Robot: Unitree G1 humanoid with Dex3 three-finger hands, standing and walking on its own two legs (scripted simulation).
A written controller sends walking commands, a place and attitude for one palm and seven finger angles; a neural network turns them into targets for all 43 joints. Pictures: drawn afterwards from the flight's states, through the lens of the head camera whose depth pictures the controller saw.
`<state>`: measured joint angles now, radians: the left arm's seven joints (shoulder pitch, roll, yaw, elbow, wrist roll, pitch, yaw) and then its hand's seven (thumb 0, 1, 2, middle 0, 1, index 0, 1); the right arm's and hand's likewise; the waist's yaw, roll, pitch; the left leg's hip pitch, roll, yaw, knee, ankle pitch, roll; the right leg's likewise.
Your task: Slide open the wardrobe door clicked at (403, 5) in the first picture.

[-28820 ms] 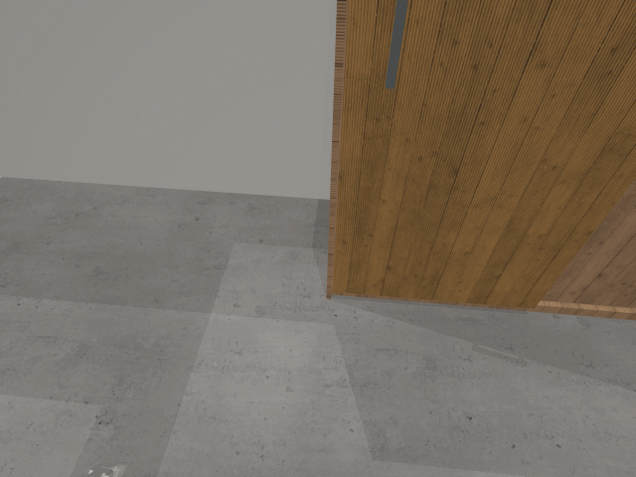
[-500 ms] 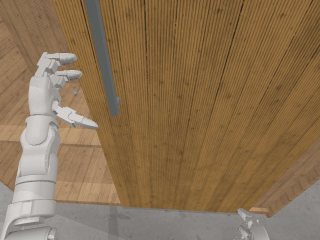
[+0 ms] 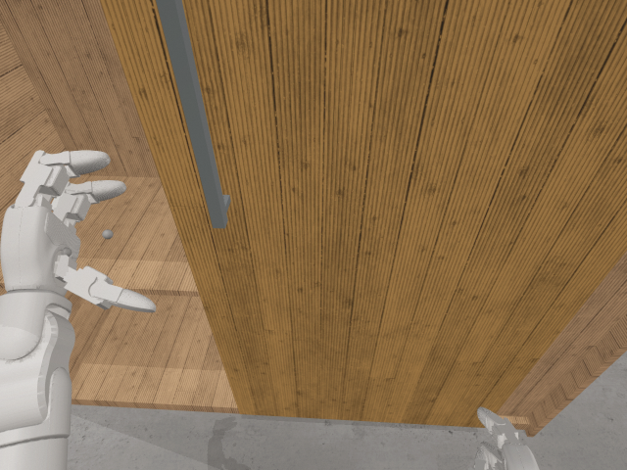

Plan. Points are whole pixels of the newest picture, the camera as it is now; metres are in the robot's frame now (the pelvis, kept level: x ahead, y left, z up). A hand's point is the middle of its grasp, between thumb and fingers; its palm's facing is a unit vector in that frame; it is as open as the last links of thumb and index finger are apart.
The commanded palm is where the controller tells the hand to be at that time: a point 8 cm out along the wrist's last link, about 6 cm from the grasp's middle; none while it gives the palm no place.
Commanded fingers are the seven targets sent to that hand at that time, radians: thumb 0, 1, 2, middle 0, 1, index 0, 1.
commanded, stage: slip the hand off the handle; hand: left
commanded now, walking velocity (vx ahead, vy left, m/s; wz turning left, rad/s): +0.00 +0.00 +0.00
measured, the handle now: (200, 108) +0.43 +0.19 +0.28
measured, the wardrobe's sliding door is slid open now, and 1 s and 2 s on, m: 0.57 0.57 0.57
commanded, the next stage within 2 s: draw the hand back to the body in 0.22 s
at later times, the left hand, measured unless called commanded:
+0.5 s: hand (101, 270) +0.24 +0.24 +0.20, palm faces +0.16 -0.98 -0.09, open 14.7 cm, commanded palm +0.19 +0.29 +0.20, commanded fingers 0.00 -0.55 0.20 -0.25 -1.15 -0.25 -1.15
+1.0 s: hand (49, 305) +0.19 +0.27 +0.20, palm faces +0.43 -0.87 -0.24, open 13.9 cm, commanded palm +0.15 +0.30 +0.19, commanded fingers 0.00 -0.04 0.44 -0.23 -0.85 -0.23 -0.85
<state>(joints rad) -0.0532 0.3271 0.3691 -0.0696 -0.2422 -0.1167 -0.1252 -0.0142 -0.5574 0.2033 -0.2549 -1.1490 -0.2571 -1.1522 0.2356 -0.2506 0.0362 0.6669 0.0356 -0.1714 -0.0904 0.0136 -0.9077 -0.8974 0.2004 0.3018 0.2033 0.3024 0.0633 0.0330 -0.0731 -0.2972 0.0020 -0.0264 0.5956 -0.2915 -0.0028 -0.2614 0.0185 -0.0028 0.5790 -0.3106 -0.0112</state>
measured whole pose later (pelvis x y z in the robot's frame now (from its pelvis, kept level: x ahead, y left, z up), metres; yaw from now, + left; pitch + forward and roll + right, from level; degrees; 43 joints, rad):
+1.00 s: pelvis -0.02 +0.00 +0.01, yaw +1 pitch -6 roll -1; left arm 0.25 0.36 0.35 -0.37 -0.16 0.06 0.01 -0.01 -0.36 0.30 -0.25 -1.03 -0.25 -1.04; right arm 0.18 -0.23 0.07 0.65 0.01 -0.22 -0.08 0.01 -0.91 -0.90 0.20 0.30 0.20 0.30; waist 0.08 0.04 -0.01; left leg -0.18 0.00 -0.04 0.52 -0.24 0.00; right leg -0.13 0.01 -0.02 0.47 -0.25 0.00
